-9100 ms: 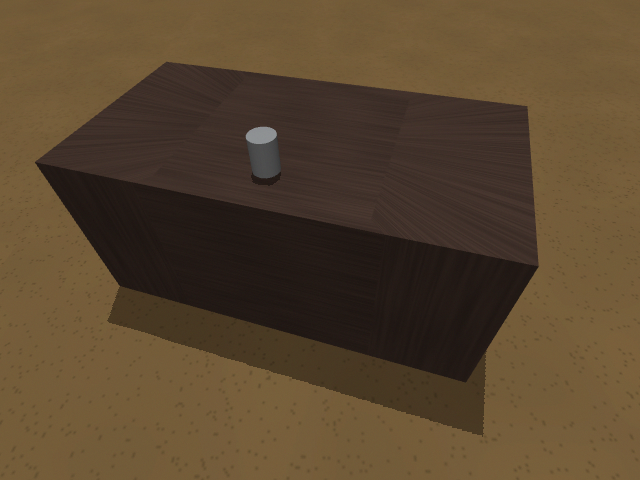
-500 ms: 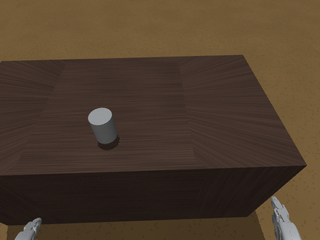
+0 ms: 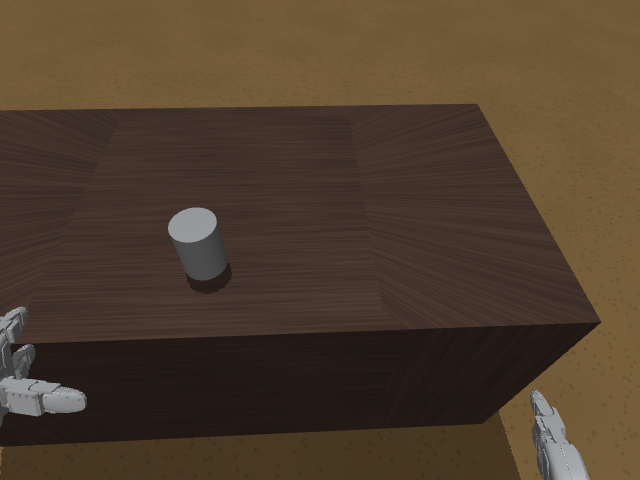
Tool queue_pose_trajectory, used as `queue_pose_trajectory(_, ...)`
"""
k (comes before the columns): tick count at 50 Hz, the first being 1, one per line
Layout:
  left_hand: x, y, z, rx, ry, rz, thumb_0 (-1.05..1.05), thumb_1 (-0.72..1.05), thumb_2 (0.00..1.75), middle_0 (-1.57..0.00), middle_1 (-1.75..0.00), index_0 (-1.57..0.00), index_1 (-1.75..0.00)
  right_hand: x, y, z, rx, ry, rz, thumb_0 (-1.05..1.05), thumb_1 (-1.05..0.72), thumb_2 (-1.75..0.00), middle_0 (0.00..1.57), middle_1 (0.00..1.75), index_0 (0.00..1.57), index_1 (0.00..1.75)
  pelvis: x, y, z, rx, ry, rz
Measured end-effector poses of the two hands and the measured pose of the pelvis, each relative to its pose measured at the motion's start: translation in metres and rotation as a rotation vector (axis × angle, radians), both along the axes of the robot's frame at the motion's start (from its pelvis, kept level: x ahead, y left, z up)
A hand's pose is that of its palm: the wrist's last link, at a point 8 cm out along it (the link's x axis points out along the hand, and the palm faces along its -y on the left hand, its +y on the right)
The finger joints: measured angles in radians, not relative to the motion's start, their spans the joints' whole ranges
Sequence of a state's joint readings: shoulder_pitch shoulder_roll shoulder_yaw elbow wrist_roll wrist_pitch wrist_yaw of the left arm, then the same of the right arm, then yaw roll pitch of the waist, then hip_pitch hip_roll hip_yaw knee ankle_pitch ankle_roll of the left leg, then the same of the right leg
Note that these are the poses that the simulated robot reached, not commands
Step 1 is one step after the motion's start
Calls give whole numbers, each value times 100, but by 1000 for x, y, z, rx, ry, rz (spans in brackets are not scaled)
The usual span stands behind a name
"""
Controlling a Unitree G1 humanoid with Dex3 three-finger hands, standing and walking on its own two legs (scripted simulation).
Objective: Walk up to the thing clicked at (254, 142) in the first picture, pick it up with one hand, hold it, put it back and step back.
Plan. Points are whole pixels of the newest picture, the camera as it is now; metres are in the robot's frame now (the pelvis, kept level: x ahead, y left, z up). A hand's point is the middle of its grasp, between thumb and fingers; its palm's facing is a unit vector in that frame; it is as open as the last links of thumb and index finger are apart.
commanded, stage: go down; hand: left
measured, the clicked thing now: (199, 244) +0.53 +0.21 -0.07
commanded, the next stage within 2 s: approach in 0.86 s
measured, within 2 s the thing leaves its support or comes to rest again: neither
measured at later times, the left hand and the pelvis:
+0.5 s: hand (25, 297) +0.36 +0.38 +0.05, palm faces +0.26 -0.96 -0.10, open 17.7 cm; pelvis -0.01 +0.00 +0.00, yaw -1 degrees
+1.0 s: hand (20, 261) +0.41 +0.39 +0.06, palm faces +0.27 -0.96 -0.05, open 17.6 cm; pelvis +0.00 +0.01 -0.01, yaw -2 degrees
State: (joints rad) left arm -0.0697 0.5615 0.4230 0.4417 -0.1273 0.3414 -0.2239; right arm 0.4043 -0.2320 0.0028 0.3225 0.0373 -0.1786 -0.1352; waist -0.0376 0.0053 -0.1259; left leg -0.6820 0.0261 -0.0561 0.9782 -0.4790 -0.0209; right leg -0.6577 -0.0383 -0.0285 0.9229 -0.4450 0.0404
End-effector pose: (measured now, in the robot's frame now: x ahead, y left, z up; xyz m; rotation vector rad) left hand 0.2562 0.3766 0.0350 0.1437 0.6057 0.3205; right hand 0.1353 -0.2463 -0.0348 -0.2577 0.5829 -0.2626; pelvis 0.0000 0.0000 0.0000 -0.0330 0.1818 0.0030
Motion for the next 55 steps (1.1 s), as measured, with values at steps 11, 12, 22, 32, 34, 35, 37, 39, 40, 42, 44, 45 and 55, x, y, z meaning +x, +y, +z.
queue_pose_trajectory(11,36,25,8,-66,-112,-23,-1,-58,5,-5,-7,-5,-7,-7,-4,0,-17,28,20,-1,48,-7,5,5,6,5,-3,3,0,2,30,-17)
queue_pose_trajectory(12,39,27,8,-67,-127,-25,-1,-58,5,-5,-7,-5,-7,-7,-4,0,-22,32,25,-1,48,-7,5,5,6,5,-3,3,0,2,34,-17)
queue_pose_trajectory(22,63,43,18,-56,-254,-34,-1,-60,3,-5,-6,-6,-6,-7,0,-3,-36,74,66,-1,50,-6,5,5,6,5,-8,1,-4,-8,61,-13)
queue_pose_trajectory(32,90,51,31,-62,-322,-43,-1,-60,3,-5,-7,-7,-6,-9,5,-7,-28,91,69,-1,50,-6,6,5,6,5,-8,2,-8,-14,101,-19)
queue_pose_trajectory(34,94,52,30,-65,-330,-40,-1,-60,3,-5,-7,-7,-7,-10,4,-8,-30,99,67,-1,50,-6,6,5,6,5,-7,3,-9,-14,109,-21)
queue_pose_trajectory(35,96,52,30,-66,-336,-39,-1,-60,3,-6,-7,-7,-7,-10,4,-9,-31,103,66,-1,50,-6,6,5,6,5,-7,3,-10,-15,113,-22)
queue_pose_trajectory(37,99,54,29,-66,-346,-38,-1,-60,3,-5,-8,-7,-7,-10,4,-9,-35,108,66,-1,51,-6,5,5,6,5,-6,3,-11,-16,120,-24)
queue_pose_trajectory(39,103,55,28,-67,-354,-37,-1,-60,4,-5,-8,-7,-7,-9,4,-9,-39,113,66,-1,51,-6,5,5,6,5,-5,4,-12,-17,126,-25)
queue_pose_trajectory(40,104,56,28,-67,-359,-37,-1,-60,4,-5,-8,-7,-7,-8,4,-8,-41,114,67,-1,51,-6,5,5,6,5,-5,4,-12,-18,129,-25)
queue_pose_trajectory(42,106,57,28,-68,-367,-35,-2,-60,4,-5,-8,-7,-8,-6,4,-8,-45,115,68,-1,51,-6,5,5,6,5,-3,4,-13,-20,134,-25)
queue_pose_trajectory(44,109,58,29,-68,-376,-35,-2,-60,4,-6,-8,-7,-8,-4,4,-7,-49,114,68,-1,50,-6,5,5,6,5,-1,4,-13,-22,136,-26)
queue_pose_trajectory(45,110,59,29,-67,-381,-35,-2,-60,4,-6,-8,-6,-8,-2,4,-5,-52,111,69,-1,50,-6,5,5,6,5,0,5,-13,-22,137,-26)
queue_pose_trajectory(55,123,64,37,-78,-440,-39,-2,-60,3,-7,-8,-7,-9,7,6,-5,-64,107,79,-1,50,-6,5,5,6,5,5,7,-15,-30,154,-22)
